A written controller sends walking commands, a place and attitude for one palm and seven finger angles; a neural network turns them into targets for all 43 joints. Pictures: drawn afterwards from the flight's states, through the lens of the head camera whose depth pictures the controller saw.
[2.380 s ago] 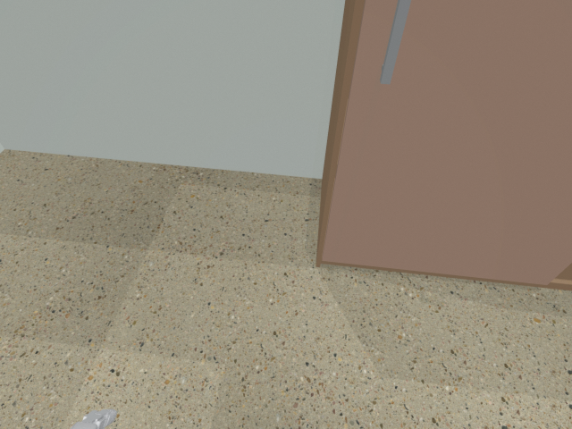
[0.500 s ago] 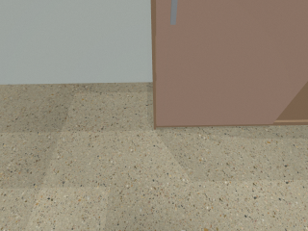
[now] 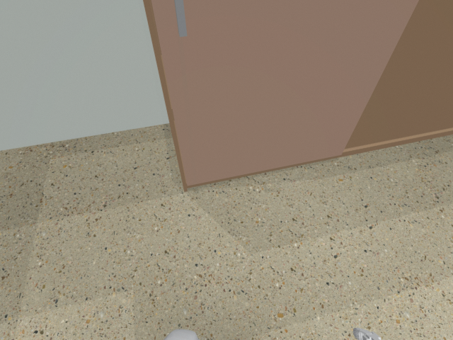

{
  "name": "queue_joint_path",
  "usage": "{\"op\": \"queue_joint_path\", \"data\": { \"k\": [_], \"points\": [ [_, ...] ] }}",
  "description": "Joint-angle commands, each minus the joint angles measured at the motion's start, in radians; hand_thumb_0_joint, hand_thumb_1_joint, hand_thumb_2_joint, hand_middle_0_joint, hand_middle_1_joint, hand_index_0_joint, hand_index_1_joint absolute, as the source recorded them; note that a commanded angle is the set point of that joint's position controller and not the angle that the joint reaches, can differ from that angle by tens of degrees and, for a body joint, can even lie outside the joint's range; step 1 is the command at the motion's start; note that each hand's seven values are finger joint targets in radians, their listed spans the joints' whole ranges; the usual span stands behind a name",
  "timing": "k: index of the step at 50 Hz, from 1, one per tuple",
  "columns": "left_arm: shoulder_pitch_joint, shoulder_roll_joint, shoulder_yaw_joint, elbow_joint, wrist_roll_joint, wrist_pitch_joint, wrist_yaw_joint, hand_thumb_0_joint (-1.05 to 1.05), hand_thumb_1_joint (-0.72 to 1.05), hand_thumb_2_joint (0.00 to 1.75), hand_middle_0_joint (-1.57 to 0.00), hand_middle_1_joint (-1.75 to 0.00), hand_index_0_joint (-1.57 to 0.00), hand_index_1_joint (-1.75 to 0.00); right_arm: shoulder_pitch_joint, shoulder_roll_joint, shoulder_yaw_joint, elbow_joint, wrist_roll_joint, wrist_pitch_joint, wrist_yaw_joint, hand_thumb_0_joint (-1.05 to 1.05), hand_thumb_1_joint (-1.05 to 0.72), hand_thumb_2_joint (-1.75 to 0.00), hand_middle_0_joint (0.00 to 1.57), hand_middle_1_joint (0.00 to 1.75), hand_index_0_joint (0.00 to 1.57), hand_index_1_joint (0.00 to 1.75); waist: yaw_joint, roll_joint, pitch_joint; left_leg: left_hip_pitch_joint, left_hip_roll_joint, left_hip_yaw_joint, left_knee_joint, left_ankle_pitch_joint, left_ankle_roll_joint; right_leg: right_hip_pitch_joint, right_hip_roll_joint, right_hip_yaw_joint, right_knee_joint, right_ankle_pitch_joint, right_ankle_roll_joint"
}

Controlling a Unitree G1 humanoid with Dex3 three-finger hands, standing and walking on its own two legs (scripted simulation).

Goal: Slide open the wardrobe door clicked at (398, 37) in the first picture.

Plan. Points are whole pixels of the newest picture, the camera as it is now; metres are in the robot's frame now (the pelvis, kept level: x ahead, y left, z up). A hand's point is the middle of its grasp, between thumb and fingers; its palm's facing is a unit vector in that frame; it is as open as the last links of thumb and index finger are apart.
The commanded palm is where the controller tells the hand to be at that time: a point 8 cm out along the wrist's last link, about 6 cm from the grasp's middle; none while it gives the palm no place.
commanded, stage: walk to a spot facing it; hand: left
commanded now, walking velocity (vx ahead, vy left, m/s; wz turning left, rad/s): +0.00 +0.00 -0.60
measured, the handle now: out of the picture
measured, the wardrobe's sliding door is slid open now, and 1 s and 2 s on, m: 0.00 0.00 0.00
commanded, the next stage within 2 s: turn to face it in 1.68 s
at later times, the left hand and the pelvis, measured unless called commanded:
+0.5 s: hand out of the picture +0.10 +0.25 -0.17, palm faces -0.29 -0.94 -0.19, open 7.4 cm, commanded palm none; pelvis -0.04 +0.07 +0.00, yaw -20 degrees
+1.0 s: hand out of the picture +0.11 +0.15 -0.16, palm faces -0.52 -0.83 -0.21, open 7.4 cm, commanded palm none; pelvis +0.01 -0.01 +0.00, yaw -36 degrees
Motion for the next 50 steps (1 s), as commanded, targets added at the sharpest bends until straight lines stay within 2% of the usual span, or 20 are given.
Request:
{"op": "queue_joint_path", "data": {
  "k": [1, 5, 6, 7, 8, 9, 11, 14, 18, 23, 27, 30, 32, 33, 34, 35, 37, 40, 42, 50],
  "points": [
    [0.012, 0.224, 0.057, -0.077, 0.011, -0.006, 0.017, 0.0, 0.9, 0.9, -0.2, -0.3, -0.2, -0.3, -0.007, -0.082, -0.016, -0.106, 0.007, -0.041, -0.005, 0.0, -0.9, -0.9, 0.2, 0.3, 0.2, 0.3, -0.009, -0.136, -0.111, 0.018, -0.018, -0.005, -0.163, -0.049, 0.019, 0.11, -0.281, 0.373, -0.122, 0.113, -0.118],
    [-0.077, 0.229, 0.056, -0.105, 0.005, 0.005, 0.012, 0.0, 0.9, 0.9, -0.2, -0.3, -0.2, -0.3, 0.149, -0.09, -0.02, -0.074, 0.014, -0.057, -0.013, 0.0, -0.9, -0.9, 0.2, 0.3, 0.2, 0.3, -0.082, -0.145, -0.138, 0.32, -0.043, 0.013, -0.488, 0.095, 0.056, -0.07, -0.198, 0.34, -0.075, 0.015, -0.03],
    [-0.078, 0.185, 0.048, -0.12, -0.001, 0.006, 0.01, 0.0, 0.9, 0.9, -0.2, -0.3, -0.2, -0.3, 0.187, -0.132, -0.027, -0.069, 0.013, -0.067, -0.02, 0.0, -0.9, -0.9, 0.2, 0.3, 0.2, 0.3, -0.099, -0.024, -0.154, 0.459, 0.063, -0.085, -0.599, 0.076, 0.087, -0.21, -0.109, 0.249, 0.031, -0.121, 0.021],
    [-0.052, 0.126, 0.04, -0.132, -0.009, 0.008, -0.004, 0.0, 0.9, 0.9, -0.2, -0.3, -0.2, -0.3, 0.157, -0.223, -0.043, -0.091, -0.003, -0.069, -0.02, 0.0, -0.9, -0.9, 0.2, 0.3, 0.2, 0.3, -0.088, 0.278, -0.13, 0.502, 0.328, -0.363, -0.729, -0.015, 0.152, -0.387, 0.021, 0.053, 0.291, -0.344, 0.071],
    [-0.088, 0.162, 0.054, -0.136, 0.006, 0.009, -0.004, 0.0, 0.9, 0.9, -0.2, -0.3, -0.2, -0.3, 0.112, -0.244, -0.043, -0.115, -0.001, -0.06, -0.018, 0.0, -0.9, -0.9, 0.2, 0.3, 0.2, 0.3, -0.083, 0.249, -0.058, 0.297, 0.461, -0.42, -0.742, 0.024, 0.211, -0.363, -0.038, -0.043, 0.518, -0.401, 0.11],
    [-0.046, 0.198, 0.068, -0.109, 0.017, 0.016, -0.008, 0.0, 0.9, 0.9, -0.2, -0.3, -0.2, -0.3, 0.034, -0.178, -0.023, -0.134, -0.007, -0.058, -0.015, 0.0, -0.9, -0.9, 0.2, 0.3, 0.2, 0.3, -0.037, 0.162, -0.035, 0.175, 0.393, -0.337, -0.743, 0.028, 0.211, -0.292, -0.069, -0.035, 0.657, -0.318, 0.126],
    [0.002, 0.183, 0.076, -0.077, 0.021, 0.025, -0.026, 0.0, 0.9, 0.9, -0.2, -0.3, -0.2, -0.3, -0.049, -0.123, -0.003, -0.157, -0.008, -0.067, -0.019, 0.0, -0.9, -0.9, 0.2, 0.3, 0.2, 0.3, 0.012, 0.128, -0.016, 0.086, 0.283, -0.145, -0.699, 0.14, 0.189, -0.243, -0.089, -0.077, 0.816, -0.233, 0.131],
    [-0.014, 0.138, 0.057, -0.08, 0.015, 0.031, -0.035, 0.0, 0.9, 0.9, -0.2, -0.3, -0.2, -0.3, 0.032, -0.116, -0.006, -0.132, -0.013, -0.072, -0.014, 0.0, -0.9, -0.9, 0.2, 0.3, 0.2, 0.3, -0.014, 0.136, -0.013, 0.207, 0.212, -0.011, -0.651, 0.231, 0.186, -0.299, -0.109, -0.125, 0.814, -0.188, 0.145],
    [-0.101, 0.115, 0.045, -0.1, 0.007, 0.029, -0.034, 0.0, 0.9, 0.9, -0.2, -0.3, -0.2, -0.3, 0.181, -0.125, -0.016, -0.083, -0.011, -0.075, -0.015, 0.0, -0.9, -0.9, 0.2, 0.3, 0.2, 0.3, -0.075, 0.149, -0.012, 0.347, 0.268, -0.018, -0.63, 0.366, 0.213, -0.332, -0.149, -0.152, 0.678, -0.224, 0.154],
    [-0.157, 0.1, 0.037, -0.106, 0.004, 0.035, -0.035, 0.0, 0.9, 0.9, -0.2, -0.3, -0.2, -0.3, 0.221, -0.144, -0.031, -0.054, -0.014, -0.07, -0.009, 0.0, -0.9, -0.9, 0.2, 0.3, 0.2, 0.3, -0.1, 0.186, -0.021, 0.345, 0.323, 0.032, -0.622, 0.399, 0.226, -0.24, -0.188, -0.197, 0.507, -0.284, 0.146],
    [-0.164, 0.081, 0.029, -0.105, 0.003, 0.025, -0.034, 0.0, 0.9, 0.9, -0.2, -0.3, -0.2, -0.3, 0.222, -0.161, -0.045, -0.036, -0.018, -0.064, -0.002, 0.0, -0.9, -0.9, 0.2, 0.3, 0.2, 0.3, -0.106, 0.214, -0.068, 0.349, 0.339, 0.103, -0.555, 0.495, 0.214, -0.129, -0.164, -0.254, 0.358, -0.31, 0.12],
    [-0.139, 0.076, 0.03, -0.102, 0.003, 0.013, -0.038, 0.0, 0.9, 0.9, -0.2, -0.3, -0.2, -0.3, 0.22, -0.172, -0.047, -0.021, -0.023, -0.063, 0.006, 0.0, -0.9, -0.9, 0.2, 0.3, 0.2, 0.3, -0.089, 0.209, -0.106, 0.317, 0.361, 0.138, -0.538, 0.23, 0.173, -0.023, -0.151, -0.283, 0.203, -0.307, 0.09],
    [-0.046, 0.118, 0.04, -0.068, 0.009, 0.0, -0.033, 0.0, 0.9, 0.9, -0.2, -0.3, -0.2, -0.3, 0.213, -0.143, -0.038, -0.02, -0.017, -0.059, 0.015, 0.0, -0.9, -0.9, 0.2, 0.3, 0.2, 0.3, -0.029, 0.093, -0.135, 0.111, 0.324, 0.205, -0.357, -0.007, 0.092, 0.266, -0.159, -0.266, -0.025, -0.193, 0.052],
    [0.051, 0.239, 0.063, -0.041, 0.019, -0.015, -0.02, 0.0, 0.9, 0.9, -0.2, -0.3, -0.2, -0.3, 0.214, -0.069, -0.017, -0.05, -0.004, -0.052, 0.024, 0.0, -0.9, -0.9, 0.2, 0.3, 0.2, 0.3, 0.022, -0.238, -0.163, -0.174, 0.201, 0.323, -0.071, -0.231, 0.016, 0.486, -0.401, 0.066, -0.18, -0.397, -0.032],
    [0.126, 0.318, 0.076, -0.022, 0.001, -0.013, -0.002, 0.0, 0.9, 0.9, -0.2, -0.3, -0.2, -0.3, 0.066, -0.059, -0.002, -0.119, -0.018, -0.049, 0.031, 0.0, -0.9, -0.9, 0.2, 0.3, 0.2, 0.3, 0.086, -0.352, -0.085, -0.38, 0.098, 0.214, 0.152, -0.305, -0.006, 0.417, -0.547, 0.387, -0.275, -0.358, -0.12],
    [0.127, 0.291, 0.072, -0.021, -0.005, -0.017, 0.009, 0.0, 0.9, 0.9, -0.2, -0.3, -0.2, -0.3, 0.024, -0.1, -0.013, -0.134, -0.023, -0.049, 0.033, 0.0, -0.9, -0.9, 0.2, 0.3, 0.2, 0.3, 0.07, -0.215, -0.026, -0.397, 0.124, 0.095, 0.202, -0.19, 0.013, 0.348, -0.533, 0.314, -0.295, -0.431, -0.14],
    [0.044, 0.232, 0.062, -0.031, -0.002, -0.036, 0.014, 0.0, 0.9, 0.9, -0.2, -0.3, -0.2, -0.3, 0.016, -0.097, -0.022, -0.112, -0.023, -0.055, 0.045, 0.0, -0.9, -0.9, 0.2, 0.3, 0.2, 0.3, 0.03, -0.185, 0.038, -0.373, 0.141, 0.088, 0.223, -0.04, 0.013, 0.255, -0.447, 0.262, -0.289, -0.472, -0.122],
    [0.008, 0.165, 0.034, -0.032, -0.001, -0.068, 0.006, 0.0, 0.9, 0.9, -0.2, -0.3, -0.2, -0.3, 0.101, -0.081, -0.025, -0.063, -0.03, -0.063, 0.049, 0.0, -0.9, -0.9, 0.2, 0.3, 0.2, 0.3, -0.041, -0.117, 0.066, -0.28, 0.133, 0.097, 0.16, 0.097, -0.013, 0.188, -0.359, 0.073, -0.251, -0.139, -0.092],
    [0.045, 0.168, 0.033, -0.015, 0.001, -0.084, 0.005, 0.0, 0.9, 0.9, -0.2, -0.3, -0.2, -0.3, 0.119, -0.063, -0.024, -0.054, -0.026, -0.066, 0.051, 0.0, -0.9, -0.9, 0.2, 0.3, 0.2, 0.3, -0.048, -0.117, 0.042, -0.264, 0.12, 0.114, 0.126, 0.127, -0.023, 0.221, -0.338, 0.034, -0.229, 0.016, -0.092],
    [0.153, 0.152, 0.023, 0.047, 0.008, -0.097, 0.016, 0.0, 0.9, 0.9, -0.2, -0.3, -0.2, -0.3, -0.06, -0.033, -0.011, -0.123, -0.017, -0.085, 0.062, 0.0, -0.9, -0.9, 0.2, 0.3, 0.2, 0.3, -0.001, -0.136, 0.075, -0.254, 0.09, 0.124, -0.082, 0.171, -0.004, 0.258, -0.337, 0.088, -0.212, 0.119, -0.108]
  ]
}}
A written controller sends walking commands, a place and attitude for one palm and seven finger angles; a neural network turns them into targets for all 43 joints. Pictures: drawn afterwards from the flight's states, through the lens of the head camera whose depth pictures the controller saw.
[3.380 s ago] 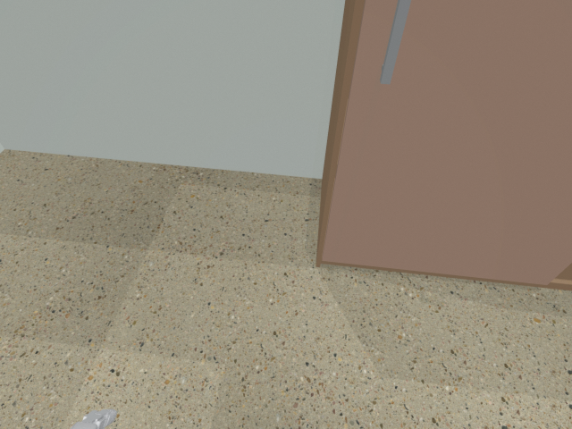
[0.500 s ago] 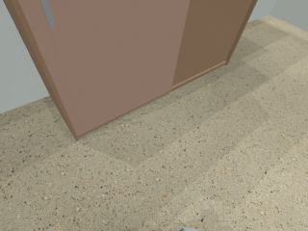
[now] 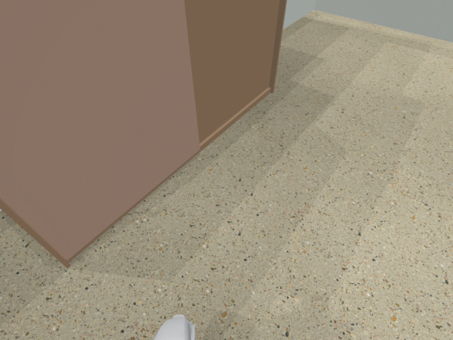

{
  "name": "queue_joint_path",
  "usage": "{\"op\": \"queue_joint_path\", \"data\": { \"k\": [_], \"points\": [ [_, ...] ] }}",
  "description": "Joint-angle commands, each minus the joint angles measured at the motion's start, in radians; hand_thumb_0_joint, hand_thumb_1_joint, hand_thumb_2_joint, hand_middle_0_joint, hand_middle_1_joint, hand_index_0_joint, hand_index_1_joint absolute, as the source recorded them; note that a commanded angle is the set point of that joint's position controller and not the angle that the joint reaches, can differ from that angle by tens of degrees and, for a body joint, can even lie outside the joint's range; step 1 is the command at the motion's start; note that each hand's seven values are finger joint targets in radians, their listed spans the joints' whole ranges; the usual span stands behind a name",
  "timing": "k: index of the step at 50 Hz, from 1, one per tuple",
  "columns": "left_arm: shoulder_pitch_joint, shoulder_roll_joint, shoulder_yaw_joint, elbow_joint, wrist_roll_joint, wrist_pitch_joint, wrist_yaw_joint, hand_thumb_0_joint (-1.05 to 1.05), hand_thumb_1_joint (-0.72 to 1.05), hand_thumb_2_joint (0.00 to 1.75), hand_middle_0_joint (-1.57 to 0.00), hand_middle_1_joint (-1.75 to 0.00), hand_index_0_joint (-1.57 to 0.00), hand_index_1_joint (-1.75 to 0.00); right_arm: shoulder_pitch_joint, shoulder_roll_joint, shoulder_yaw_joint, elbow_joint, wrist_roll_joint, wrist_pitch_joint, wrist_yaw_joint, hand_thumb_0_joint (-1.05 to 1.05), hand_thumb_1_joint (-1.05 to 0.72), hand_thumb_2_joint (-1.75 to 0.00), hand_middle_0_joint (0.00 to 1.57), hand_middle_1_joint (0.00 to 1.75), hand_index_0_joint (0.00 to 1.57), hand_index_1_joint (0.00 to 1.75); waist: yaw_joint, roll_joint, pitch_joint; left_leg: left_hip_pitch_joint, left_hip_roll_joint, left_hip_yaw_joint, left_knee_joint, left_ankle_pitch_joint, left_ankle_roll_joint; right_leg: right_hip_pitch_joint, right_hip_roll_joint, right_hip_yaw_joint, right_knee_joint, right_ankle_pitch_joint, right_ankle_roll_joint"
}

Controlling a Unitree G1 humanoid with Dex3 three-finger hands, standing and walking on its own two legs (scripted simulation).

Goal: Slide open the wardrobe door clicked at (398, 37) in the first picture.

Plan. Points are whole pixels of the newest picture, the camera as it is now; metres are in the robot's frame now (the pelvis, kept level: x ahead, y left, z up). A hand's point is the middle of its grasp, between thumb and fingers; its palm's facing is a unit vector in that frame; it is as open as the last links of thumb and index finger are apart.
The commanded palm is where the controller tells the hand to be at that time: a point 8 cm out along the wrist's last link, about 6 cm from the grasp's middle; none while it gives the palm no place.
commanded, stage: walk to a spot facing it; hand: left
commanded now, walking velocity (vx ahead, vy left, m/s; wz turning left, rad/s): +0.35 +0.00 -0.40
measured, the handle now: out of the picture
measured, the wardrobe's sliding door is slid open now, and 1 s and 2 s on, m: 0.00 0.00 0.00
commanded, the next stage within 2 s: turn to face it in 0.68 s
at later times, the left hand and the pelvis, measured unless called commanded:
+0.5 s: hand (136, 265) +0.30 +0.25 -0.17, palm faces -0.18 -0.97 -0.18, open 7.4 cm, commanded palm none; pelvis +0.17 +0.07 +0.00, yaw -17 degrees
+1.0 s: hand (196, 224) +0.42 +0.12 -0.16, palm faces -0.41 -0.89 -0.20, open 7.3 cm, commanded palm none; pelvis +0.25 +0.01 -0.01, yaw -26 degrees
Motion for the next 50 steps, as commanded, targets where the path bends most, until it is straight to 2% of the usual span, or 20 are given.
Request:
{"op": "queue_joint_path", "data": {
  "k": [1, 4, 6, 7, 8, 9, 12, 14, 19, 31, 34, 35, 36, 37, 38, 39, 42, 44, 46, 50],
  "points": [
    [0.045, 0.195, 0.045, -0.031, 0.011, -0.024, 0.026, 0.0, 0.9, 0.9, -0.2, -0.3, -0.2, -0.3, -0.175, -0.042, -0.004, -0.137, 0.004, -0.051, 0.005, 0.0, -0.9, -0.9, 0.2, 0.3, 0.2, 0.3, 0.035, -0.171, 0.099, -0.053, -0.028, 0.018, -0.141, -0.019, 0.017, -0.024, -0.252, 0.225, -0.107, 0.323, -0.133],
    [0.026, 0.205, 0.051, -0.028, 0.009, -0.021, 0.029, 0.0, 0.9, 0.9, -0.2, -0.3, -0.2, -0.3, -0.127, -0.048, -0.003, -0.125, 0.009, -0.067, -0.003, 0.0, -0.9, -0.9, 0.2, 0.3, 0.2, 0.3, 0.003, -0.171, 0.068, 0.165, -0.075, 0.042, -0.298, -0.053, 0.046, -0.082, -0.239, 0.225, -0.02, 0.461, -0.119],
    [-0.009, 0.197, 0.059, -0.025, 0.0, -0.024, 0.025, 0.0, 0.9, 0.9, -0.2, -0.3, -0.2, -0.3, 0.14, -0.114, -0.02, -0.036, 0.005, -0.078, -0.029, 0.0, -0.9, -0.9, 0.2, 0.3, 0.2, 0.3, -0.116, -0.075, -0.064, 0.568, -0.085, 0.036, -0.434, 0.026, 0.061, -0.21, -0.149, 0.164, 0.272, 0.529, -0.066],
    [0.02, 0.143, 0.061, -0.042, -0.015, -0.019, 0.014, 0.0, 0.9, 0.9, -0.2, -0.3, -0.2, -0.3, 0.301, -0.233, -0.049, 0.004, -0.01, -0.085, -0.043, 0.0, -0.9, -0.9, 0.2, 0.3, 0.2, 0.3, -0.166, 0.163, -0.212, 0.801, 0.162, -0.227, -0.484, -0.033, 0.113, -0.367, -0.026, 0.053, 0.567, 0.21, -0.017],
    [0.058, 0.1, 0.049, -0.058, -0.02, -0.018, 0.003, 0.0, 0.9, 0.9, -0.2, -0.3, -0.2, -0.3, 0.354, -0.294, -0.051, 0.018, -0.004, -0.084, -0.045, 0.0, -0.9, -0.9, 0.2, 0.3, 0.2, 0.3, -0.141, 0.348, -0.267, 0.879, 0.394, -0.533, -0.624, -0.044, 0.186, -0.565, 0.042, -0.008, 0.864, -0.239, 0.016],
    [0.023, 0.137, 0.055, -0.052, -0.011, -0.013, 0.006, 0.0, 0.9, 0.9, -0.2, -0.3, -0.2, -0.3, 0.265, -0.249, -0.035, 0.001, 0.004, -0.073, -0.045, 0.0, -0.9, -0.9, 0.2, 0.3, 0.2, 0.3, -0.12, 0.24, -0.192, 0.715, 0.401, -0.543, -0.695, -0.206, 0.207, -0.565, -0.03, 0.051, 0.96, -0.213, 0.002],
    [-0.055, 0.102, 0.061, -0.045, 0.01, 0.01, -0.023, 0.0, 0.9, 0.9, -0.2, -0.3, -0.2, -0.3, 0.081, -0.088, 0.006, -0.03, 0.004, -0.091, -0.048, 0.0, -0.9, -0.9, 0.2, 0.3, 0.2, 0.3, -0.036, 0.099, 0.062, 0.381, 0.27, -0.243, -0.75, -0.173, 0.133, -0.563, -0.128, 0.0, 0.975, 0.002, 0.022],
    [-0.001, 0.058, 0.059, -0.028, 0.014, 0.04, -0.025, 0.0, 0.9, 0.9, -0.2, -0.3, -0.2, -0.3, 0.074, -0.041, 0.014, -0.011, 0.008, -0.1, -0.053, 0.0, -0.9, -0.9, 0.2, 0.3, 0.2, 0.3, 0.008, 0.119, 0.075, 0.312, 0.203, -0.055, -0.729, 0.025, 0.09, -0.515, -0.123, -0.025, 0.942, 0.066, 0.038],
    [-0.02, 0.041, 0.072, -0.056, 0.013, 0.078, -0.021, 0.0, 0.9, 0.9, -0.2, -0.3, -0.2, -0.3, 0.103, -0.027, 0.005, 0.001, 0.013, -0.098, -0.061, 0.0, -0.9, -0.9, 0.2, 0.3, 0.2, 0.3, 0.026, 0.091, 0.056, 0.353, 0.198, 0.098, -0.704, 0.245, 0.134, -0.595, -0.138, -0.044, 0.915, 0.158, 0.078],
    [-0.309, 0.052, 0.051, -0.171, 0.008, 0.072, -0.019, 0.0, 0.9, 0.9, -0.2, -0.3, -0.2, -0.3, 0.208, -0.09, -0.021, 0.046, -0.005, -0.05, -0.054, 0.0, -0.9, -0.9, 0.2, 0.3, 0.2, 0.3, -0.065, 0.114, 0.056, 0.556, 0.251, 0.207, -0.536, 0.527, 0.194, -0.522, -0.107, -0.172, 0.413, 0.03, 0.062],
    [-0.176, 0.092, 0.061, -0.147, 0.011, 0.048, -0.013, 0.0, 0.9, 0.9, -0.2, -0.3, -0.2, -0.3, 0.176, -0.125, -0.032, 0.022, 0.002, -0.043, -0.049, 0.0, -0.9, -0.9, 0.2, 0.3, 0.2, 0.3, 0.012, 0.091, -0.054, 0.551, 0.242, 0.255, -0.283, 0.681, 0.143, -0.29, -0.051, -0.195, 0.243, 0.068, 0.023],
    [-0.067, 0.154, 0.074, -0.117, 0.015, 0.028, -0.006, 0.0, 0.9, 0.9, -0.2, -0.3, -0.2, -0.3, 0.176, -0.119, -0.029, 0.004, 0.013, -0.041, -0.039, 0.0, -0.9, -0.9, 0.2, 0.3, 0.2, 0.3, 0.069, -0.017, -0.141, 0.396, 0.215, 0.269, -0.047, 0.56, 0.091, -0.035, -0.105, -0.118, 0.127, 0.264, -0.014],
    [0.028, 0.281, 0.096, -0.099, 0.013, 0.014, 0.011, 0.0, 0.9, 0.9, -0.2, -0.3, -0.2, -0.3, 0.181, -0.05, -0.013, -0.043, 0.021, -0.037, -0.029, 0.0, -0.9, -0.9, 0.2, 0.3, 0.2, 0.3, 0.093, -0.301, -0.236, 0.059, 0.028, 0.265, 0.24, -0.261, 0.013, 0.214, -0.396, 0.321, 0.112, 0.742, -0.139],
    [0.061, 0.325, 0.109, -0.084, -0.014, 0.026, 0.028, 0.0, 0.9, 0.9, -0.2, -0.3, -0.2, -0.3, 0.103, -0.045, -0.009, -0.075, 0.022, -0.028, -0.044, 0.0, -0.9, -0.9, 0.2, 0.3, 0.2, 0.3, 0.107, -0.296, -0.275, -0.013, -0.031, 0.099, 0.39, -0.466, 0.006, 0.219, -0.474, 0.392, 0.101, 1.012, -0.238],
    [0.004, 0.288, 0.101, -0.095, -0.018, 0.035, 0.038, 0.0, 0.9, 0.9, -0.2, -0.3, -0.2, -0.3, 0.079, -0.042, -0.01, -0.076, 0.023, -0.019, -0.052, 0.0, -0.9, -0.9, 0.2, 0.3, 0.2, 0.3, 0.078, -0.187, -0.214, -0.04, 0.011, 0.009, 0.407, -0.4, 0.011, 0.184, -0.446, 0.29, 0.098, 0.94, -0.246],
    [-0.061, 0.253, 0.092, -0.123, -0.014, 0.034, 0.042, 0.0, 0.9, 0.9, -0.2, -0.3, -0.2, -0.3, 0.075, -0.026, -0.001, -0.075, 0.019, -0.016, -0.049, 0.0, -0.9, -0.9, 0.2, 0.3, 0.2, 0.3, 0.057, -0.207, -0.207, -0.053, 0.023, -0.011, 0.393, -0.331, 0.01, 0.134, -0.397, 0.272, 0.077, 0.815, -0.209],
    [-0.213, 0.155, 0.052, -0.143, -0.004, 0.029, 0.052, 0.0, 0.9, 0.9, -0.2, -0.3, -0.2, -0.3, 0.134, -0.004, 0.006, 0.004, 0.005, 0.012, -0.049, 0.0, -0.9, -0.9, 0.2, 0.3, 0.2, 0.3, -0.039, -0.076, -0.115, 0.1, 0.012, -0.023, 0.304, -0.204, 0.017, -0.163, -0.307, 0.087, 0.004, 0.62, -0.137],
    [-0.228, 0.14, 0.038, -0.127, 0.003, 0.023, 0.049, 0.0, 0.9, 0.9, -0.2, -0.3, -0.2, -0.3, 0.181, 0.018, 0.014, 0.036, 0.004, 0.025, -0.049, 0.0, -0.9, -0.9, 0.2, 0.3, 0.2, 0.3, -0.064, -0.078, -0.08, 0.164, -0.012, -0.018, 0.221, -0.173, 0.022, -0.265, -0.276, 0.026, -0.02, 0.533, -0.122],
    [-0.235, 0.121, 0.024, -0.107, 0.007, 0.015, 0.047, 0.0, 0.9, 0.9, -0.2, -0.3, -0.2, -0.3, 0.21, 0.035, 0.021, 0.054, 0.008, 0.022, -0.044, 0.0, -0.9, -0.9, 0.2, 0.3, 0.2, 0.3, -0.076, -0.112, -0.077, 0.226, -0.02, -0.019, 0.079, -0.146, 0.03, -0.293, -0.256, -0.029, -0.045, 0.404, -0.113],
    [-0.185, 0.137, 0.033, -0.088, 0.007, 0.027, 0.041, 0.0, 0.9, 0.9, -0.2, -0.3, -0.2, -0.3, 0.098, 0.017, 0.017, 0.025, 0.013, 0.017, -0.037, 0.0, -0.9, -0.9, 0.2, 0.3, 0.2, 0.3, -0.017, -0.181, -0.005, 0.199, -0.055, 0.01, -0.076, -0.191, 0.034, -0.241, -0.3, -0.012, -0.066, 0.274, -0.127]
  ]
}}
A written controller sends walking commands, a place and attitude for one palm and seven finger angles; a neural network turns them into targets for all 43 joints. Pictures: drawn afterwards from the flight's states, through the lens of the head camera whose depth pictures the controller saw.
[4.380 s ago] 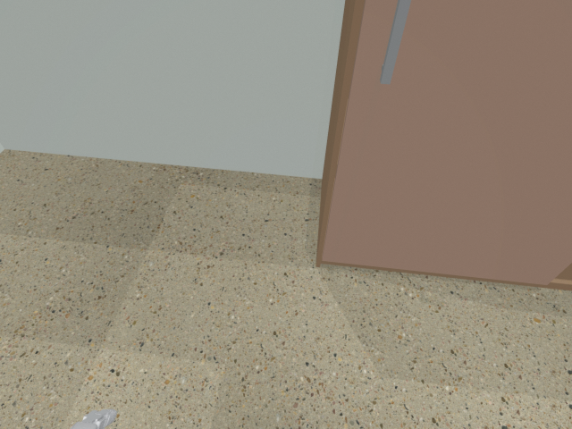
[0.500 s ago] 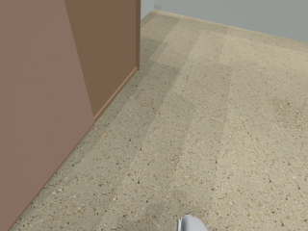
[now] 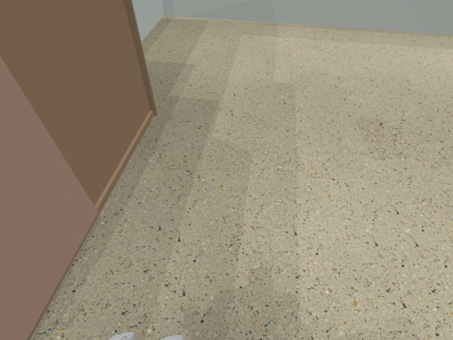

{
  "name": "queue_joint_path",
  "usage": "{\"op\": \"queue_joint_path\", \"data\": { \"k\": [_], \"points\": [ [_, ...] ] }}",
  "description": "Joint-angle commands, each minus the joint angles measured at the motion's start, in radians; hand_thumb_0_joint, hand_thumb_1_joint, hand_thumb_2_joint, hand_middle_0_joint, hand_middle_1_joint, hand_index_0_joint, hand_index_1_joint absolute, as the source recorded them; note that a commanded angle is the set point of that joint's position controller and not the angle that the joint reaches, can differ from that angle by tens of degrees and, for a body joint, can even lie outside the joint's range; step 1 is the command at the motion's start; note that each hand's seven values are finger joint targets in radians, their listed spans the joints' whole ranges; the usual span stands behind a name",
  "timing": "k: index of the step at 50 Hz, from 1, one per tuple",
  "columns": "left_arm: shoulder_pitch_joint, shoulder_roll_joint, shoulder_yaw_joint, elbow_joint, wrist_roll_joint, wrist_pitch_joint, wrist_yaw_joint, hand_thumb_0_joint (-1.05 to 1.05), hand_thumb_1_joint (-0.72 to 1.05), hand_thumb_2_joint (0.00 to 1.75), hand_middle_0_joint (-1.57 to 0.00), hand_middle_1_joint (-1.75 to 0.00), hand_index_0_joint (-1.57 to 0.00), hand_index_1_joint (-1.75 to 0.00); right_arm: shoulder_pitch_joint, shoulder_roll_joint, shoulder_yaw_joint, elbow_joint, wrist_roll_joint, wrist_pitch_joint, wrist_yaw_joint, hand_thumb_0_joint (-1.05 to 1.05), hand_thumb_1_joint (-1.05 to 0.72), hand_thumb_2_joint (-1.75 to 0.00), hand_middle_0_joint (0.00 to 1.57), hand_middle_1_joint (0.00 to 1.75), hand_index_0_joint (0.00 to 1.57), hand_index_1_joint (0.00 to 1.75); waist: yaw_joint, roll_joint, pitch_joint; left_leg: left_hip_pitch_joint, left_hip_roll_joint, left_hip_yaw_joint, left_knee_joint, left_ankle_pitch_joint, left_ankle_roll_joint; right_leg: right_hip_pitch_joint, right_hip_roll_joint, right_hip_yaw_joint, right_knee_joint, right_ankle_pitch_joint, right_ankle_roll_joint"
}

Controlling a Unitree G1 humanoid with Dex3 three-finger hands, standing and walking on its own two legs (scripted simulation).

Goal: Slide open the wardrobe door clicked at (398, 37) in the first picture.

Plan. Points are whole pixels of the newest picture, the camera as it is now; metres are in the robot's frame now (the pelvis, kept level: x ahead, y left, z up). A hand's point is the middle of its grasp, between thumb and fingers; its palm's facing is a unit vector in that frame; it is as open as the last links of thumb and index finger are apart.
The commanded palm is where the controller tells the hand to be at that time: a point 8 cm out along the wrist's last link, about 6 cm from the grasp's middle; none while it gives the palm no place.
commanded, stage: turn to face it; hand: left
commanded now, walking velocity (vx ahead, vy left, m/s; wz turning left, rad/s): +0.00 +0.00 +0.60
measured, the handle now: out of the picture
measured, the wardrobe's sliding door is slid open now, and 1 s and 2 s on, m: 0.00 0.00 0.00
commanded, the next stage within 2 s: none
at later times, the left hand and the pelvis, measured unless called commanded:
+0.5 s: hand out of the picture -0.01 +0.27 -0.17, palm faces +0.30 -0.93 -0.23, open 7.4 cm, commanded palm none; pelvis -0.01 +0.04 +0.01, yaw +15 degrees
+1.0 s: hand out of the picture -0.08 +0.19 -0.14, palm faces +0.55 -0.79 -0.27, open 7.4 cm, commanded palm none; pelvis -0.04 -0.02 +0.01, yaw +34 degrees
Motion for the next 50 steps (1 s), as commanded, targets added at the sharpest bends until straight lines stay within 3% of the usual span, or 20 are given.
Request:
{"op": "queue_joint_path", "data": {
  "k": [1, 5, 6, 7, 8, 10, 15, 21, 28, 32, 35, 36, 37, 38, 39, 41, 42, 44, 48, 50],
  "points": [
    [0.044, 0.163, 0.041, -0.039, 0.01, -0.013, 0.012, 0.0, 0.9, 0.9, -0.2, -0.3, -0.2, -0.3, 0.047, -0.045, -0.007, -0.026, -0.001, -0.006, 0.009, 0.0, -0.9, -0.9, 0.2, 0.3, 0.2, 0.3, 0.045, -0.178, -0.01, 0.057, -0.027, 0.031, -0.131, -0.032, 0.003, 0.011, -0.304, 0.167, -0.208, 0.196, -0.107],
    [0.047, 0.181, 0.052, -0.044, 0.002, -0.002, 0.015, 0.0, 0.9, 0.9, -0.2, -0.3, -0.2, -0.3, 0.067, -0.057, -0.012, -0.032, -0.004, -0.009, 0.014, 0.0, -0.9, -0.9, 0.2, 0.3, 0.2, 0.3, 0.03, -0.11, -0.007, 0.169, -0.033, 0.052, -0.349, 0.084, 0.012, -0.011, -0.32, 0.11, -0.094, 0.192, -0.051],
    [0.046, 0.165, 0.051, -0.051, -0.003, 0.006, 0.015, 0.0, 0.9, 0.9, -0.2, -0.3, -0.2, -0.3, 0.103, -0.081, -0.019, -0.028, -0.005, -0.014, 0.018, 0.0, -0.9, -0.9, 0.2, 0.3, 0.2, 0.3, 0.012, 0.01, -0.017, 0.238, 0.003, -0.014, -0.475, 0.204, 0.031, -0.069, -0.284, 0.057, 0.011, 0.096, 0.0],
    [0.07, 0.114, 0.047, -0.072, -0.011, 0.015, 0.009, 0.0, 0.9, 0.9, -0.2, -0.3, -0.2, -0.3, 0.125, -0.158, -0.033, -0.037, -0.013, -0.022, 0.017, 0.0, -0.9, -0.9, 0.2, 0.3, 0.2, 0.3, 0.012, 0.261, -0.002, 0.248, 0.183, -0.293, -0.597, 0.395, 0.117, -0.2, -0.151, -0.026, 0.195, -0.14, 0.083],
    [0.023, 0.102, 0.041, -0.103, -0.009, 0.019, 0.008, 0.0, 0.9, 0.9, -0.2, -0.3, -0.2, -0.3, 0.133, -0.213, -0.044, -0.046, -0.021, -0.018, 0.012, 0.0, -0.9, -0.9, 0.2, 0.3, 0.2, 0.3, -0.006, 0.337, 0.025, 0.203, 0.313, -0.45, -0.705, 0.512, 0.23, -0.259, -0.071, -0.005, 0.417, -0.38, 0.116],
    [-0.008, 0.123, 0.056, -0.091, 0.004, 0.028, 0.006, 0.0, 0.9, 0.9, -0.2, -0.3, -0.2, -0.3, 0.09, -0.187, -0.043, -0.046, -0.019, -0.025, -0.006, 0.0, -0.9, -0.9, 0.2, 0.3, 0.2, 0.3, 0.007, 0.225, 0.008, 0.184, 0.23, -0.396, -0.718, 0.396, 0.222, -0.291, -0.097, 0.12, 0.598, -0.272, 0.102],
    [0.032, 0.124, 0.061, -0.065, 0.0, 0.022, -0.006, 0.0, 0.9, 0.9, -0.2, -0.3, -0.2, -0.3, 0.041, -0.181, -0.047, -0.079, -0.01, -0.038, -0.008, 0.0, -0.9, -0.9, 0.2, 0.3, 0.2, 0.3, 0.023, 0.054, -0.103, 0.313, 0.124, -0.263, -0.657, 0.417, 0.191, -0.297, -0.096, 0.128, 0.608, -0.128, 0.134],
    [-0.006, 0.137, 0.065, -0.075, -0.002, 0.026, -0.002, 0.0, 0.9, 0.9, -0.2, -0.3, -0.2, -0.3, 0.089, -0.195, -0.062, -0.065, -0.008, -0.033, -0.004, 0.0, -0.9, -0.9, 0.2, 0.3, 0.2, 0.3, -0.007, 0.103, -0.121, 0.384, 0.106, -0.337, -0.657, 0.417, 0.2, -0.305, -0.09, 0.141, 0.512, -0.142, 0.161],
    [-0.031, 0.152, 0.063, -0.097, -0.007, 0.032, 0.001, 0.0, 0.9, 0.9, -0.2, -0.3, -0.2, -0.3, 0.07, -0.223, -0.079, -0.074, -0.014, -0.016, 0.004, 0.0, -0.9, -0.9, 0.2, 0.3, 0.2, 0.3, -0.018, 0.144, -0.108, 0.307, 0.083, -0.455, -0.676, 0.254, 0.214, -0.215, -0.057, 0.15, 0.372, -0.208, 0.148],
    [0.019, 0.154, 0.058, -0.101, -0.013, 0.035, 0.007, 0.0, 0.9, 0.9, -0.2, -0.3, -0.2, -0.3, 0.025, -0.238, -0.086, -0.097, -0.017, -0.002, 0.01, 0.0, -0.9, -0.9, 0.2, 0.3, 0.2, 0.3, 0.008, 0.155, -0.111, 0.196, 0.056, -0.513, -0.689, 0.178, 0.205, -0.061, -0.02, 0.147, 0.214, -0.215, 0.121],
    [0.159, 0.177, 0.07, -0.075, -0.017, 0.035, 0.011, 0.0, 0.9, 0.9, -0.2, -0.3, -0.2, -0.3, -0.051, -0.235, -0.094, -0.126, -0.016, 0.011, 0.019, 0.0, -0.9, -0.9, 0.2, 0.3, 0.2, 0.3, 0.075, 0.145, -0.095, 0.003, -0.027, -0.461, -0.691, 0.03, 0.116, 0.2, -0.002, 0.103, -0.067, -0.099, 0.092],
    [0.193, 0.227, 0.08, -0.073, -0.009, 0.027, 0.017, 0.0, 0.9, 0.9, -0.2, -0.3, -0.2, -0.3, -0.056, -0.198, -0.092, -0.131, -0.009, 0.015, 0.024, 0.0, -0.9, -0.9, 0.2, 0.3, 0.2, 0.3, 0.091, 0.039, -0.089, -0.121, -0.091, -0.392, -0.569, -0.041, 0.066, 0.316, -0.093, 0.182, -0.209, -0.114, 0.057],
    [0.175, 0.32, 0.097, -0.102, 0.013, 0.019, 0.025, 0.0, 0.9, 0.9, -0.2, -0.3, -0.2, -0.3, -0.024, -0.123, -0.082, -0.151, 0.0, 0.016, 0.021, 0.0, -0.9, -0.9, 0.2, 0.3, 0.2, 0.3, 0.091, -0.274, -0.081, -0.302, -0.213, -0.188, -0.238, -0.146, 0.003, 0.345, -0.395, 0.511, -0.366, -0.36, -0.038],
    [0.06, 0.321, 0.078, -0.14, 0.005, 0.024, 0.027, 0.0, 0.9, 0.9, -0.2, -0.3, -0.2, -0.3, -0.038, -0.168, -0.092, -0.156, -0.019, 0.013, 0.018, 0.0, -0.9, -0.9, 0.2, 0.3, 0.2, 0.3, 0.063, -0.292, -0.004, -0.271, -0.204, -0.13, 0.003, -0.153, 0.0, 0.09, -0.521, 0.555, -0.397, -0.376, -0.086],
    [-0.059, 0.284, 0.065, -0.177, 0.002, 0.024, 0.027, 0.0, 0.9, 0.9, -0.2, -0.3, -0.2, -0.3, -0.014, -0.179, -0.095, -0.15, -0.024, 0.022, 0.027, 0.0, -0.9, -0.9, 0.2, 0.3, 0.2, 0.3, 0.001, -0.193, 0.026, -0.184, -0.176, -0.15, 0.146, -0.086, 0.011, -0.074, -0.475, 0.428, -0.389, -0.303, -0.071],
    [-0.129, 0.231, 0.059, -0.19, -0.003, 0.004, 0.023, 0.0, 0.9, 0.9, -0.2, -0.3, -0.2, -0.3, 0.038, -0.163, -0.092, -0.11, -0.021, 0.038, 0.039, 0.0, -0.9, -0.9, 0.2, 0.3, 0.2, 0.3, -0.041, -0.199, 0.035, -0.143, -0.138, -0.107, 0.279, 0.002, -0.005, -0.103, -0.346, 0.286, -0.335, -0.148, -0.017],
    [-0.118, 0.198, 0.045, -0.183, -0.003, -0.005, 0.018, 0.0, 0.9, 0.9, -0.2, -0.3, -0.2, -0.3, 0.037, -0.164, -0.087, -0.104, -0.021, 0.034, 0.045, 0.0, -0.9, -0.9, 0.2, 0.3, 0.2, 0.3, -0.041, -0.191, 0.071, -0.161, -0.116, -0.082, 0.296, 0.051, -0.014, -0.069, -0.304, 0.199, -0.286, -0.02, -0.01],
    [-0.028, 0.194, 0.04, -0.155, -0.002, -0.014, 0.015, 0.0, 0.9, 0.9, -0.2, -0.3, -0.2, -0.3, 0.014, -0.15, -0.077, -0.112, -0.015, 0.027, 0.048, 0.0, -0.9, -0.9, 0.2, 0.3, 0.2, 0.3, -0.007, -0.199, 0.049, -0.194, -0.107, -0.054, 0.263, 0.061, -0.027, 0.051, -0.295, 0.136, -0.225, 0.13, -0.018],
    [0.093, 0.235, 0.048, -0.119, 0.006, -0.009, 0.014, 0.0, 0.9, 0.9, -0.2, -0.3, -0.2, -0.3, -0.105, -0.139, -0.062, -0.143, -0.011, 0.029, 0.049, 0.0, -0.9, -0.9, 0.2, 0.3, 0.2, 0.3, 0.06, -0.215, 0.043, -0.167, -0.082, -0.007, 0.093, -0.006, -0.041, 0.141, -0.341, 0.119, -0.182, 0.253, -0.043],
    [0.106, 0.258, 0.054, -0.114, 0.01, -0.006, 0.012, 0.0, 0.9, 0.9, -0.2, -0.3, -0.2, -0.3, -0.131, -0.134, -0.054, -0.152, -0.008, 0.026, 0.051, 0.0, -0.9, -0.9, 0.2, 0.3, 0.2, 0.3, 0.069, -0.233, 0.021, -0.12, -0.075, 0.019, -0.017, -0.031, -0.039, 0.164, -0.358, 0.091, -0.154, 0.315, -0.051]
  ]
}}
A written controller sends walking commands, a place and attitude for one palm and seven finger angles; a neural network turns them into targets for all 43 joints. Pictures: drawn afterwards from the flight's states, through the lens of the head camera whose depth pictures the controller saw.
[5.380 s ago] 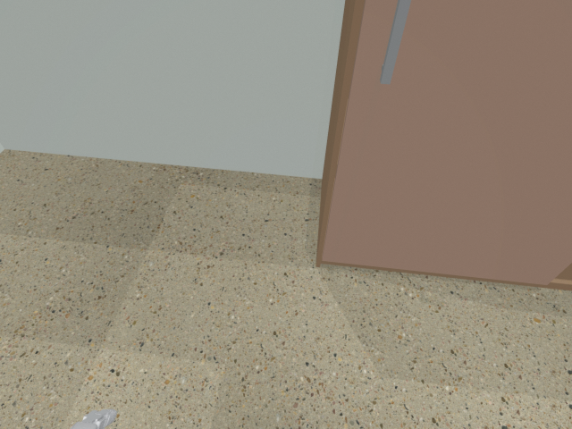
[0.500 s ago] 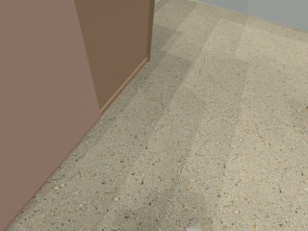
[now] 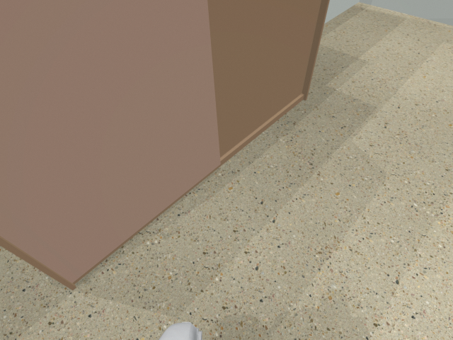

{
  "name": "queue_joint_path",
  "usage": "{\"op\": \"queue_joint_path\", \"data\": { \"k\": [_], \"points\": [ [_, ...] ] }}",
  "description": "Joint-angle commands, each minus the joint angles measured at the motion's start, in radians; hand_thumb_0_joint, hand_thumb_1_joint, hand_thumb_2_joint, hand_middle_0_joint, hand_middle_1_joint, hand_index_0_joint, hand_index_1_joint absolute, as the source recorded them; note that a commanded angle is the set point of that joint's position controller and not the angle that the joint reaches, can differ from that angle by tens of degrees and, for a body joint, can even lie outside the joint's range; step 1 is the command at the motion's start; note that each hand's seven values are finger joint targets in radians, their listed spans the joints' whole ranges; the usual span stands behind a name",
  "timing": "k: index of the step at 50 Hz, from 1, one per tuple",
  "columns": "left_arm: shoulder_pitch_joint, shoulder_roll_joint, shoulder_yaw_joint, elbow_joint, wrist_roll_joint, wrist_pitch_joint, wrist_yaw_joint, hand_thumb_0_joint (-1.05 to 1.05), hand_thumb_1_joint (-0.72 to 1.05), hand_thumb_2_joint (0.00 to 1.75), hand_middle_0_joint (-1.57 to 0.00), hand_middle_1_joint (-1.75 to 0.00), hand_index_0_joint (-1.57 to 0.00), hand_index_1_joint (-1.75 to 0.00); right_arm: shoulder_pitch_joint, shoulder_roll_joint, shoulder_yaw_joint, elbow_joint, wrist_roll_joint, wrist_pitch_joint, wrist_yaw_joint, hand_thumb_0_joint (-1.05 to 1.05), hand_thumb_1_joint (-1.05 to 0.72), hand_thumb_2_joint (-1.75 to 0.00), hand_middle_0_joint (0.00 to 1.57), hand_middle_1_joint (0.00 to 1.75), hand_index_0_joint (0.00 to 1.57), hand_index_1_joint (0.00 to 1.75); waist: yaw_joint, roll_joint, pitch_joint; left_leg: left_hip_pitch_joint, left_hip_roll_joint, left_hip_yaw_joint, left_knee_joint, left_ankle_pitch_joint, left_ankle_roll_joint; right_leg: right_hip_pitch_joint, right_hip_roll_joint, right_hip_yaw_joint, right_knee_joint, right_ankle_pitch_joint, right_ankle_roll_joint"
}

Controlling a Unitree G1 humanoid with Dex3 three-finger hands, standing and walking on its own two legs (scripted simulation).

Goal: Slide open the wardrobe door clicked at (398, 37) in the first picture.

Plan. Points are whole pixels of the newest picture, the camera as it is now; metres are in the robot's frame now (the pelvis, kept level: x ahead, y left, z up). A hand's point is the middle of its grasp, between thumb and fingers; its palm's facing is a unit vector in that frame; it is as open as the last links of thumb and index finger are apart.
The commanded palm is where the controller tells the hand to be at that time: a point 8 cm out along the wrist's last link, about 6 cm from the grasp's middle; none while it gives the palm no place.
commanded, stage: turn to face it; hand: left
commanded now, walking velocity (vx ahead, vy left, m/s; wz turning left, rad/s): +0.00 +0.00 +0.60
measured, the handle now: out of the picture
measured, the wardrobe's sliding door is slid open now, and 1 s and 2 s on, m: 0.00 0.00 0.00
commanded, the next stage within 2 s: take the last steps up to it in 1.30 s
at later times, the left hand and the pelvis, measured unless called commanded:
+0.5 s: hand out of the picture +0.07 +0.28 -0.15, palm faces +0.30 -0.92 -0.26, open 7.4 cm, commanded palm none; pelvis +0.01 +0.04 +0.00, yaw +16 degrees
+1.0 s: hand out of the picture -0.08 +0.23 -0.19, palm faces +0.60 -0.77 -0.23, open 7.4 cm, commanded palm none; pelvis +0.00 +0.04 -0.02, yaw +36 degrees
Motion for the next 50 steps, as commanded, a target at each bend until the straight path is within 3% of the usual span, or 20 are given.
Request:
{"op": "queue_joint_path", "data": {
  "k": [1, 6, 7, 8, 9, 10, 15, 22, 27, 28, 29, 30, 31, 34, 36, 42, 46, 48, 49, 50],
  "points": [
    [0.053, 0.236, 0.06, -0.052, 0.014, -0.016, 0.011, 0.0, 0.9, 0.9, -0.2, -0.3, -0.2, -0.3, -0.153, -0.041, 0.007, -0.122, 0.004, -0.038, 0.005, 0.0, -0.9, -0.9, 0.2, 0.3, 0.2, 0.3, 0.073, -0.238, -0.011, -0.013, 0.008, 0.075, -0.201, -0.067, -0.005, 0.071, -0.242, 0.11, -0.11, 0.447, -0.12],
    [0.048, 0.262, 0.072, -0.049, 0.006, -0.005, 0.005, 0.0, 0.9, 0.9, -0.2, -0.3, -0.2, -0.3, -0.062, -0.072, 0.009, -0.104, 0.007, -0.063, 0.001, 0.0, -0.9, -0.9, 0.2, 0.3, 0.2, 0.3, 0.035, -0.23, -0.116, 0.237, -0.027, 0.128, -0.564, 0.089, 0.031, 0.081, -0.223, 0.007, 0.113, 0.579, -0.045],
    [0.051, 0.246, 0.069, -0.061, -0.004, -0.002, 0.002, 0.0, 0.9, 0.9, -0.2, -0.3, -0.2, -0.3, 0.015, -0.132, -0.006, -0.088, 0.004, -0.074, -0.001, 0.0, -0.9, -0.9, 0.2, 0.3, 0.2, 0.3, -0.01, -0.097, -0.182, 0.444, 0.03, 0.054, -0.657, 0.309, 0.061, -0.052, -0.198, -0.021, 0.289, 0.478, 0.004],
    [0.029, 0.173, 0.056, -0.106, -0.013, -0.002, -0.007, 0.0, 0.9, 0.9, -0.2, -0.3, -0.2, -0.3, 0.098, -0.255, -0.036, -0.076, 0.001, -0.086, -0.01, 0.0, -0.9, -0.9, 0.2, 0.3, 0.2, 0.3, -0.059, 0.241, -0.235, 0.651, 0.317, -0.317, -0.651, 0.772, 0.19, -0.373, -0.048, -0.042, 0.527, -0.121, 0.087],
    [-0.035, 0.146, 0.04, -0.131, -0.006, 0.005, -0.002, 0.0, 0.9, 0.9, -0.2, -0.3, -0.2, -0.3, 0.163, -0.291, -0.042, -0.046, 0.015, -0.08, -0.018, 0.0, -0.9, -0.9, 0.2, 0.3, 0.2, 0.3, -0.079, 0.271, -0.262, 0.651, 0.405, -0.366, -0.634, 1.073, 0.291, -0.441, -0.023, 0.072, 0.639, -0.369, 0.087],
    [-0.063, 0.154, 0.044, -0.132, -0.004, 0.013, 0.001, 0.0, 0.9, 0.9, -0.2, -0.3, -0.2, -0.3, 0.147, -0.261, -0.037, -0.041, 0.01, -0.078, -0.028, 0.0, -0.9, -0.9, 0.2, 0.3, 0.2, 0.3, -0.072, 0.192, -0.225, 0.619, 0.387, -0.288, -0.626, 1.066, 0.304, -0.453, -0.045, 0.11, 0.691, -0.32, 0.076],
    [-0.042, 0.155, 0.055, -0.082, -0.006, 0.016, -0.011, 0.0, 0.9, 0.9, -0.2, -0.3, -0.2, -0.3, -0.051, -0.164, -0.001, -0.099, 0.0, -0.087, -0.041, 0.0, -0.9, -0.9, 0.2, 0.3, 0.2, 0.3, 0.004, 0.158, -0.118, 0.402, 0.196, -0.174, -0.669, 0.725, 0.221, -0.373, -0.015, 0.138, 0.65, -0.12, 0.089],
    [-0.09, 0.139, 0.046, -0.111, -0.009, 0.015, -0.006, 0.0, 0.9, 0.9, -0.2, -0.3, -0.2, -0.3, -0.045, -0.177, -0.013, -0.103, -0.006, -0.074, -0.035, 0.0, -0.9, -0.9, 0.2, 0.3, 0.2, 0.3, -0.006, 0.144, -0.109, 0.38, 0.188, -0.268, -0.674, 0.611, 0.247, -0.283, 0.035, 0.131, 0.379, -0.13, 0.093],
    [0.007, 0.156, 0.051, -0.102, -0.014, -0.008, 0.001, 0.0, 0.9, 0.9, -0.2, -0.3, -0.2, -0.3, -0.094, -0.165, -0.018, -0.125, 0.001, -0.067, -0.031, 0.0, -0.9, -0.9, 0.2, 0.3, 0.2, 0.3, 0.053, 0.123, -0.128, 0.229, 0.117, -0.313, -0.566, 0.542, 0.186, 0.004, 0.075, 0.11, -0.016, 0.086, 0.074],
    [0.05, 0.207, 0.06, -0.095, -0.007, -0.019, 0.006, 0.0, 0.9, 0.9, -0.2, -0.3, -0.2, -0.3, -0.092, -0.128, -0.014, -0.131, 0.01, -0.069, -0.026, 0.0, -0.9, -0.9, 0.2, 0.3, 0.2, 0.3, 0.074, 0.018, -0.15, 0.111, 0.057, -0.266, -0.472, 0.349, 0.13, 0.15, -0.025, 0.194, -0.129, 0.166, 0.053],
    [0.066, 0.309, 0.081, -0.098, 0.012, -0.027, 0.015, 0.0, 0.9, 0.9, -0.2, -0.3, -0.2, -0.3, -0.073, -0.048, -0.001, -0.155, 0.015, -0.069, -0.021, 0.0, -0.9, -0.9, 0.2, 0.3, 0.2, 0.3, 0.08, -0.308, -0.155, -0.083, -0.102, -0.076, -0.231, -0.119, 0.044, 0.25, -0.312, 0.467, -0.189, 0.283, -0.049],
    [0.071, 0.328, 0.078, -0.107, 0.006, -0.02, 0.017, 0.0, 0.9, 0.9, -0.2, -0.3, -0.2, -0.3, -0.091, -0.089, -0.011, -0.166, 0.006, -0.062, -0.025, 0.0, -0.9, -0.9, 0.2, 0.3, 0.2, 0.3, 0.089, -0.301, -0.151, -0.082, -0.085, -0.082, -0.027, -0.278, 0.042, 0.127, -0.417, 0.515, -0.189, 0.351, -0.144],
    [0.019, 0.279, 0.071, -0.116, 0.005, -0.019, 0.021, 0.0, 0.9, 0.9, -0.2, -0.3, -0.2, -0.3, -0.085, -0.105, -0.017, -0.154, 0.003, -0.05, -0.021, 0.0, -0.9, -0.9, 0.2, 0.3, 0.2, 0.3, 0.062, -0.199, -0.107, -0.065, -0.055, -0.113, 0.089, -0.213, 0.046, 0.049, -0.38, 0.428, -0.197, 0.29, -0.161],
    [-0.089, 0.196, 0.045, -0.138, 0.002, -0.02, 0.013, 0.0, 0.9, 0.9, -0.2, -0.3, -0.2, -0.3, -0.057, -0.084, -0.015, -0.099, -0.004, -0.034, -0.002, 0.0, -0.9, -0.9, 0.2, 0.3, 0.2, 0.3, 0.011, -0.21, -0.002, -0.072, -0.013, -0.054, 0.207, -0.044, 0.023, -0.044, -0.227, 0.208, -0.175, 0.264, -0.096],
    [-0.068, 0.189, 0.043, -0.132, 0.006, -0.023, 0.014, 0.0, 0.9, 0.9, -0.2, -0.3, -0.2, -0.3, -0.047, -0.071, -0.009, -0.092, 0.0, -0.033, 0.003, 0.0, -0.9, -0.9, 0.2, 0.3, 0.2, 0.3, 0.01, -0.204, -0.016, -0.066, -0.009, -0.024, 0.167, -0.02, 0.012, -0.006, -0.212, 0.136, -0.162, 0.322, -0.091],
    [0.037, 0.231, 0.058, -0.088, 0.015, -0.016, 0.014, 0.0, 0.9, 0.9, -0.2, -0.3, -0.2, -0.3, -0.15, -0.04, 0.014, -0.115, 0.006, -0.036, 0.004, 0.0, -0.9, -0.9, 0.2, 0.3, 0.2, 0.3, 0.067, -0.221, -0.024, 0.02, 0.006, 0.064, -0.137, -0.077, 0.005, 0.049, -0.252, 0.066, -0.115, 0.465, -0.117],
    [0.048, 0.255, 0.069, -0.066, 0.017, -0.009, 0.009, 0.0, 0.9, 0.9, -0.2, -0.3, -0.2, -0.3, -0.119, -0.035, 0.024, -0.114, 0.011, -0.052, 0.0, 0.0, -0.9, -0.9, 0.2, 0.3, 0.2, 0.3, 0.066, -0.253, -0.068, 0.141, -0.006, 0.112, -0.344, -0.061, 0.031, 0.057, -0.273, 0.043, -0.035, 0.512, -0.108],
    [0.029, 0.25, 0.071, -0.065, 0.006, -0.003, 0.006, 0.0, 0.9, 0.9, -0.2, -0.3, -0.2, -0.3, -0.035, -0.063, 0.019, -0.092, 0.007, -0.065, -0.003, 0.0, -0.9, -0.9, 0.2, 0.3, 0.2, 0.3, 0.016, -0.177, -0.114, 0.293, -0.011, 0.114, -0.557, 0.121, 0.047, 0.004, -0.243, -0.014, 0.095, 0.457, -0.046],
    [0.043, 0.221, 0.065, -0.07, -0.004, 0.001, 0.002, 0.0, 0.9, 0.9, -0.2, -0.3, -0.2, -0.3, 0.024, -0.129, 0.003, -0.077, 0.003, -0.078, -0.005, 0.0, -0.9, -0.9, 0.2, 0.3, 0.2, 0.3, -0.016, -0.003, -0.171, 0.475, 0.075, -0.004, -0.658, 0.321, 0.085, -0.132, -0.186, -0.043, 0.276, 0.322, 0.008],
    [0.029, 0.14, 0.044, -0.109, -0.012, 0.003, -0.004, 0.0, 0.9, 0.9, -0.2, -0.3, -0.2, -0.3, 0.084, -0.239, -0.023, -0.075, 0.0, -0.087, -0.014, 0.0, -0.9, -0.9, 0.2, 0.3, 0.2, 0.3, -0.046, 0.323, -0.191, 0.602, 0.351, -0.363, -0.698, 0.746, 0.218, -0.407, -0.038, -0.042, 0.505, -0.288, 0.085]
  ]
}}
